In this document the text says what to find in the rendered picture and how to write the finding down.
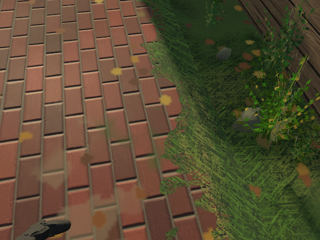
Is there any left robot hand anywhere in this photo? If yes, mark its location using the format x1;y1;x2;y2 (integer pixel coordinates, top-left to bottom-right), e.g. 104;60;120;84
15;219;71;240

